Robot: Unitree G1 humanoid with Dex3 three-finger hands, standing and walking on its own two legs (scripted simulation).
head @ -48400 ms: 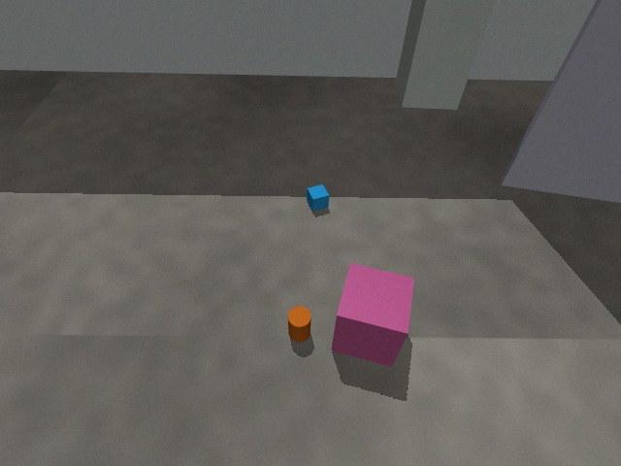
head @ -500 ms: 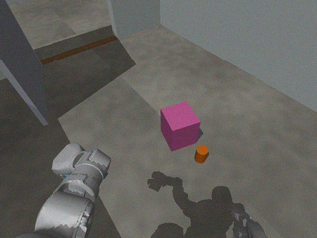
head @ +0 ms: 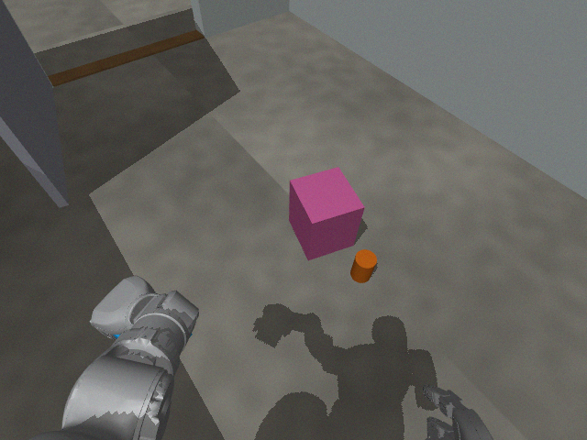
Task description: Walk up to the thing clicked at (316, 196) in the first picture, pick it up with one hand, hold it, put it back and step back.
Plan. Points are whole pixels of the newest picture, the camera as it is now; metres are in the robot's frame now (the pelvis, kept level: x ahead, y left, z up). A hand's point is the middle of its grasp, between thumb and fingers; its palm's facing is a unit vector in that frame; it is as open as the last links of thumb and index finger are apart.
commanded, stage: crouch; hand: left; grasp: from above
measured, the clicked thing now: (153, 332) +0.30 +0.23 -0.12
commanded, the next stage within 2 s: lower in 1.72 s
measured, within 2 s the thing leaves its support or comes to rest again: neither
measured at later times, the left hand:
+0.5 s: hand (176, 339) +0.36 +0.26 -0.33, palm faces -0.11 -0.38 -0.92, open 10.4 cm
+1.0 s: hand (188, 348) +0.38 +0.26 -0.48, palm faces -0.18 -0.40 -0.90, open 10.5 cm
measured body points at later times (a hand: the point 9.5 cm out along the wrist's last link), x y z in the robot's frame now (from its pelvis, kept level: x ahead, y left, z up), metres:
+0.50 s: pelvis -0.08 +0.00 -0.21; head +0.12 +0.02 +0.19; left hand +0.36 +0.27 -0.28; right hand -0.01 -0.26 -0.35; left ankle -0.01 +0.14 -0.72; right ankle +0.00 -0.13 -0.72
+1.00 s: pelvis -0.09 +0.01 -0.34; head +0.13 +0.04 +0.04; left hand +0.39 +0.28 -0.43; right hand -0.08 -0.26 -0.46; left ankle -0.01 +0.14 -0.72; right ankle +0.00 -0.13 -0.72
